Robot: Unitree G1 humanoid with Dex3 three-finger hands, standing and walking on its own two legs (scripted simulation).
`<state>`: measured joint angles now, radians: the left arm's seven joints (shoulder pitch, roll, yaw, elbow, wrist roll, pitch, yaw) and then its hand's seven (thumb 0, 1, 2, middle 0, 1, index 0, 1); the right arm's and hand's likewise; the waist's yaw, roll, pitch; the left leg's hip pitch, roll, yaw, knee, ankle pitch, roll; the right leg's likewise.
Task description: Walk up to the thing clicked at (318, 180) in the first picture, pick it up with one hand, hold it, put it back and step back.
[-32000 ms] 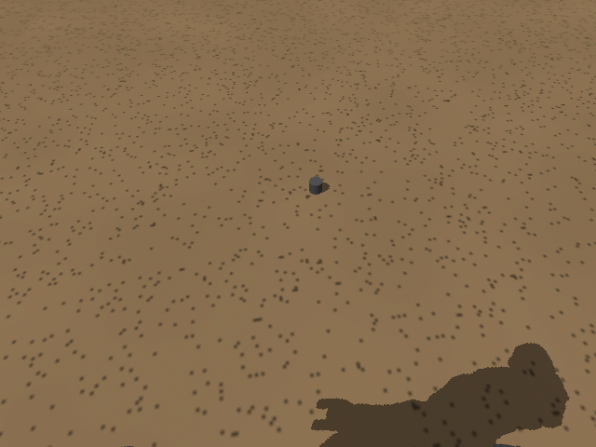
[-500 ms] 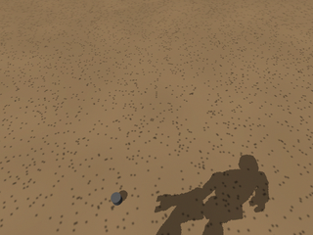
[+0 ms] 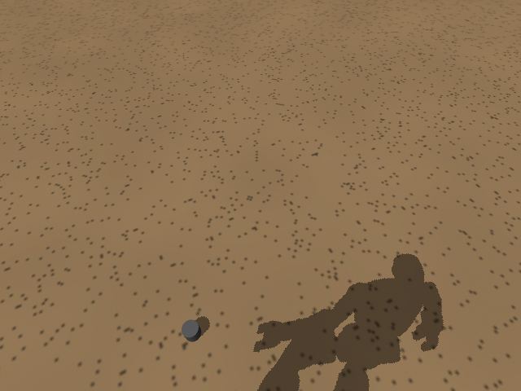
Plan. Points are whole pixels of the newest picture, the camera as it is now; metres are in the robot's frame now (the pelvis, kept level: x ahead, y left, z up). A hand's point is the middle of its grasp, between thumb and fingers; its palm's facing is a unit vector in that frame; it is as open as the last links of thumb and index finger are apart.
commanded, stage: stand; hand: left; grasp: from above
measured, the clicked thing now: (191, 330) +0.40 +0.29 -0.75
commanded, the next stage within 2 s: step back in 0.36 s
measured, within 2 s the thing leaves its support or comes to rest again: neither
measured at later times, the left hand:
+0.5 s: hand out of the picture +0.08 +0.26 -0.16, palm faces +0.00 -0.93 -0.36, open 7.3 cm
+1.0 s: hand out of the picture +0.01 +0.29 -0.18, palm faces -0.11 -0.93 -0.36, open 7.3 cm
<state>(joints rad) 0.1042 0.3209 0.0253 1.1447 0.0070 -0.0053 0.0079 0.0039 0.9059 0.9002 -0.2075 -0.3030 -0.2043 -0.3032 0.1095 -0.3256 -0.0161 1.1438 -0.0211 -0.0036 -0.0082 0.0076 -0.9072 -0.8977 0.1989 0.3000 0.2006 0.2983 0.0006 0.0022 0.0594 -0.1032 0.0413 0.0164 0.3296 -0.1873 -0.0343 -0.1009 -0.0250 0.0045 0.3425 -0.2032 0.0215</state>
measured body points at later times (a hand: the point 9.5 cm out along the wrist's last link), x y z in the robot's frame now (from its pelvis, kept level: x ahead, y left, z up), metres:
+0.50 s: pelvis -0.02 +0.00 -0.01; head +0.03 +0.00 +0.44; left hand +0.08 +0.31 -0.14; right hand +0.07 -0.31 -0.14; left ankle +0.00 +0.14 -0.75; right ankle -0.01 -0.13 -0.75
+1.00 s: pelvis -0.11 +0.04 -0.02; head -0.03 +0.05 +0.42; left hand +0.02 +0.34 -0.16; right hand -0.04 -0.28 -0.13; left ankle -0.05 +0.13 -0.75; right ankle -0.15 -0.10 -0.71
